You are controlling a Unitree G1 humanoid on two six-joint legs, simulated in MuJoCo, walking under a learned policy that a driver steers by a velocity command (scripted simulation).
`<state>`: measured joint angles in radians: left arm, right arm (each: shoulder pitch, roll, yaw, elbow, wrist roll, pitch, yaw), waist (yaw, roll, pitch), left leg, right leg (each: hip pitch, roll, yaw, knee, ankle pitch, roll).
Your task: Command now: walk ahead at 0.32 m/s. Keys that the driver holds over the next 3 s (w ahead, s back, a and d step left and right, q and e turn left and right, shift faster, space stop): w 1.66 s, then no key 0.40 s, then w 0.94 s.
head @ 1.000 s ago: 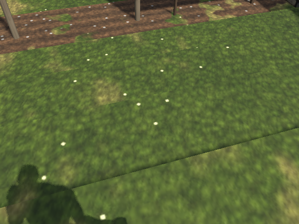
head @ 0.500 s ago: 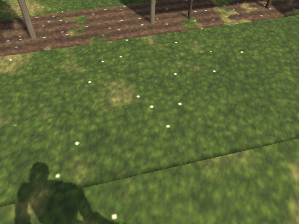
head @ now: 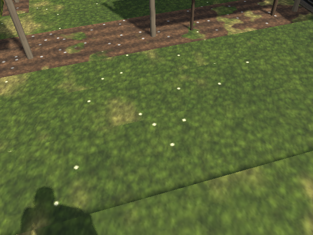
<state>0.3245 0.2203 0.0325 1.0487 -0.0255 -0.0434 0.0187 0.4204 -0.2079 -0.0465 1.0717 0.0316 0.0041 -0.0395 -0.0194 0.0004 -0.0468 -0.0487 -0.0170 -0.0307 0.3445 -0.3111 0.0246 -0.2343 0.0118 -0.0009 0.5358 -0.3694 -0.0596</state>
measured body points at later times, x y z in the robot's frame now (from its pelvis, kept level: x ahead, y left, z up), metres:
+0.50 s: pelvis +0.24 +0.00 -0.09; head +0.26 -0.01 +0.36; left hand +0.09 +0.22 -0.21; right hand +0.50 -0.19 -0.17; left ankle +0.42 +0.11 -0.80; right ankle -0.01 -0.09 -0.74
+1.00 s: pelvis +0.55 +0.01 -0.20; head +0.57 +0.00 +0.25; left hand +0.77 +0.23 -0.28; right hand +0.49 -0.25 -0.35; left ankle +0.42 +0.10 -0.93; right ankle +0.69 -0.10 -0.92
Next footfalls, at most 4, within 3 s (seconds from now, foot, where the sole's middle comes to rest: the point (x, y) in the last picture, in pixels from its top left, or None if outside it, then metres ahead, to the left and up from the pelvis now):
0.58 left None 0.46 0.10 -0.97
1.02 right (184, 218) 0.73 -0.10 -0.97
1.76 left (120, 181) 1.09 0.27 -1.16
2.12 right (155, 162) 1.22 0.05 -1.16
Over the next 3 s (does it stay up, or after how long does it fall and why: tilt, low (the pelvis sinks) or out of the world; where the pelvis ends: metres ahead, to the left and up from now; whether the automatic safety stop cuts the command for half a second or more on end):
stays up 1.42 0.23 -0.40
